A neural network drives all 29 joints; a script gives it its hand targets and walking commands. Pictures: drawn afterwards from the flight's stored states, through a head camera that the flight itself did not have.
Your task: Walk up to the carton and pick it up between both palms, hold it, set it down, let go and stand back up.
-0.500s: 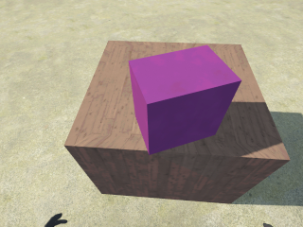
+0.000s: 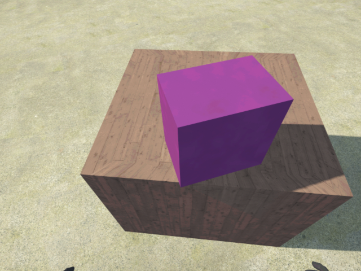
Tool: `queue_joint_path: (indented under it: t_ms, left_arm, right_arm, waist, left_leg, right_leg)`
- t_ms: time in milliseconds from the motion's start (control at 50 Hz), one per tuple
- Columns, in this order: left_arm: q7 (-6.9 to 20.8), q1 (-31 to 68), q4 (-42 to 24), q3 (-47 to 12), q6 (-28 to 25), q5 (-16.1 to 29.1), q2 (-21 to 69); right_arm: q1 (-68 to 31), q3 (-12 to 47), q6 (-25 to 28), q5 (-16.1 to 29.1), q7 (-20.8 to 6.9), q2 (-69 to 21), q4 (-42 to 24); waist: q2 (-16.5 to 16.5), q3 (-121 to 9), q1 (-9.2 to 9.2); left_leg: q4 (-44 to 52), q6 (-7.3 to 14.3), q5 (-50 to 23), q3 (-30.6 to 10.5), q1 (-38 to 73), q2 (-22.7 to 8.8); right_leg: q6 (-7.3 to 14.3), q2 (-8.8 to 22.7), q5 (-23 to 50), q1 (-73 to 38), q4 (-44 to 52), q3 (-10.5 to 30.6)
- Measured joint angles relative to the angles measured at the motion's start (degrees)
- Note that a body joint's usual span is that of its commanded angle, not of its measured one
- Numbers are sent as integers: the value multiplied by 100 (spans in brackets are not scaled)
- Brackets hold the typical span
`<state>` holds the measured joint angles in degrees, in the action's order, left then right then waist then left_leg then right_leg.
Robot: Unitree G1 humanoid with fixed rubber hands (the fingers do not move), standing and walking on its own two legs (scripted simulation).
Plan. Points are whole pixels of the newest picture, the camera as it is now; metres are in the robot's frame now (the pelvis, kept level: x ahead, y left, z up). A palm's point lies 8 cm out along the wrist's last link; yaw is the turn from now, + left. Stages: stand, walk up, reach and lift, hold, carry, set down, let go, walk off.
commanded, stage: walk up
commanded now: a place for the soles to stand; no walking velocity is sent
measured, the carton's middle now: (214, 124) +0.49 -0.06 +0.00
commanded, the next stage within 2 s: none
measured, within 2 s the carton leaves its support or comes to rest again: neither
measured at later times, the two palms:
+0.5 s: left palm out of the picture +0.12 +0.18 -0.10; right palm out of the picture +0.09 -0.46 -0.11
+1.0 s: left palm (112, 242) +0.18 +0.20 -0.09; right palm out of the picture +0.19 -0.44 -0.11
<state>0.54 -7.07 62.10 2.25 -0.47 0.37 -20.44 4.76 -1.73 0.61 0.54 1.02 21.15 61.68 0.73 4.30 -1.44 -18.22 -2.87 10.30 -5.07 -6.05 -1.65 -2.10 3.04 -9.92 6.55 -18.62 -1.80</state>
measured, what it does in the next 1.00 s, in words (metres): steps to the right: right foot, then left foot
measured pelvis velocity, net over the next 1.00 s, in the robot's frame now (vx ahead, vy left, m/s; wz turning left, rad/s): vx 0.08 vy -0.13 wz -0.04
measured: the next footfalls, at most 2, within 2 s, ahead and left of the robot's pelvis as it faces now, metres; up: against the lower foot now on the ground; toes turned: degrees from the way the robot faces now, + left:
right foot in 0.30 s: +0.11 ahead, -0.20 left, +0.00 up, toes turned -4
left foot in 0.60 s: +0.13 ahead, -0.01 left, +0.00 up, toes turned -2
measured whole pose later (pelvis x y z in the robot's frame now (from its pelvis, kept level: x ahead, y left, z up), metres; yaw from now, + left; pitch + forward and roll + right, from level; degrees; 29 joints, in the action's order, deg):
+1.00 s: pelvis +0.08 -0.13 +0.00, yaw -2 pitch -2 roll +0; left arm -0.6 -8.9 52.4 0.5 -0.9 0.7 -24.8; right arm 5.2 -2.9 -0.8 0.5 -1.4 22.7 53.5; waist 1.1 5.1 -1.0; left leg -21.9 -0.1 11.5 0.2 -8.3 0.1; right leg 0.3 0.9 -12.4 8.4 -22.8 -2.1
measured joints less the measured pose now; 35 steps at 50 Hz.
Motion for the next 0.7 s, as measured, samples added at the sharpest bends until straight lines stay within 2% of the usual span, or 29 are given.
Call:
queue_joint_path:
  t_ms: [20, 60, 120, 180, 240, 280, 300, 320, 340, 380, 440, 500, 560, 600, 620, 640, 700]
  left_arm:
    - [-2, -6, -1, 0, -8, 3, 2]
    - [81, -48, -138, 144, 68, -133, -35]
    - [207, -124, -435, 387, 294, -318, -201]
    - [348, -246, -849, 551, 373, -389, -320]
    - [485, -370, -1143, 624, 391, -403, -404]
    - [519, -434, -1268, 633, 400, -373, -420]
    - [497, -480, -1327, 618, 366, -354, -434]
    - [449, -489, -1369, 601, 324, -347, -407]
    - [391, -488, -1412, 556, 303, -356, -343]
    - [306, -542, -1535, 451, 327, -330, -158]
    - [198, -678, -1687, 305, 341, -246, 27]
    - [92, -724, -1778, 204, 308, -205, 44]
    - [-23, -759, -1861, 114, 193, -175, -3]
    - [-75, -763, -1869, 59, 145, -123, -75]
    - [-83, -740, -1834, 30, 141, -87, -128]
    - [-86, -707, -1780, 4, 140, -50, -180]
    - [-78, -626, -1713, -71, 113, 51, -227]
  right_arm:
    - [0, 4, 0, 1, -3, -4, 4]
    - [108, -42, 42, -115, 54, -20, -140]
    - [467, -143, 103, -307, 194, -31, -411]
    - [905, -279, 104, -441, 325, 113, -708]
    - [1143, -389, 83, -439, 367, 325, -981]
    - [1216, -433, 45, -400, 338, 479, -1151]
    - [1252, -442, 7, -364, 322, 552, -1234]
    - [1258, -452, -36, -346, 314, 616, -1268]
    - [1245, -440, -107, -314, 325, 648, -1280]
    - [1240, -381, -237, -204, 345, 643, -1359]
    - [1268, -305, -212, -65, 251, 564, -1571]
    - [1414, -249, -173, -106, 93, 485, -1699]
    - [1393, -245, -272, -192, -25, 421, -1754]
    - [1262, -247, -265, -201, -50, 382, -1764]
    - [1192, -244, -230, -189, -54, 341, -1744]
    - [1113, -237, -205, -190, -66, 280, -1705]
    - [911, -203, -173, -113, -142, 228, -1606]
  waist:
    - [-4, 3, 6]
    - [-62, 22, -4]
    - [-173, 34, -1]
    - [-193, 84, 17]
    - [-238, 223, 31]
    - [-198, 325, 81]
    - [-159, 352, 116]
    - [-77, 417, 140]
    - [-14, 465, 152]
    - [55, 436, 77]
    - [73, 369, -2]
    - [89, 220, 22]
    - [122, 167, 6]
    - [111, 222, 37]
    - [47, 252, 64]
    - [-66, 271, 73]
    - [-134, 161, 76]
  left_leg:
    - [1, -3, -1, 2, 3, -5]
    - [-139, 5, 72, 31, -46, -2]
    - [-384, 67, 272, 28, -121, -84]
    - [-551, 133, 433, -23, -175, -239]
    - [-691, 15, 571, 54, -157, -365]
    - [-970, -86, 755, 61, -202, -493]
    - [-1293, -19, 950, 21, -317, -567]
    - [-1796, 136, 1286, -99, -483, -602]
    - [-2350, 225, 1679, -273, -692, -489]
    - [-3388, 363, 2150, -342, -1133, -139]
    - [-4020, 350, 2084, 19, -1493, 194]
    - [-3376, 313, 1935, 363, -1416, 224]
    - [-2293, 349, 1605, 459, -1076, 156]
    - [-1474, 380, 939, 427, -767, 104]
    - [-1183, 363, 311, 448, -635, 128]
    - [-1055, 342, 113, 498, -529, 196]
    - [-917, 321, 263, 524, -465, 226]
  right_leg:
    - [0, -5, 2, -4, 5, 2]
    - [141, 3, -254, 169, -378, 10]
    - [282, -123, -1467, 777, -1876, 73]
    - [362, -118, -1719, 1322, -2874, 227]
    - [316, 134, -1462, 1562, -2651, 409]
    - [360, 236, -1120, 1462, -2035, 359]
    - [331, 216, -743, 1355, -1726, 309]
    - [208, 135, -281, 1351, -1763, 236]
    - [112, 82, -237, 1375, -1928, 172]
    - [124, 5, -423, 1325, -1927, 120]
    - [308, -73, -390, 1029, -1468, 105]
    - [343, -126, -308, 776, -1152, -50]
    - [292, -238, -347, 631, -1062, -125]
    - [271, -288, -419, 581, -1133, -123]
    - [257, -254, -482, 561, -1207, -106]
    - [237, -180, -534, 528, -1247, -59]
    - [201, -150, -451, 453, -1055, -33]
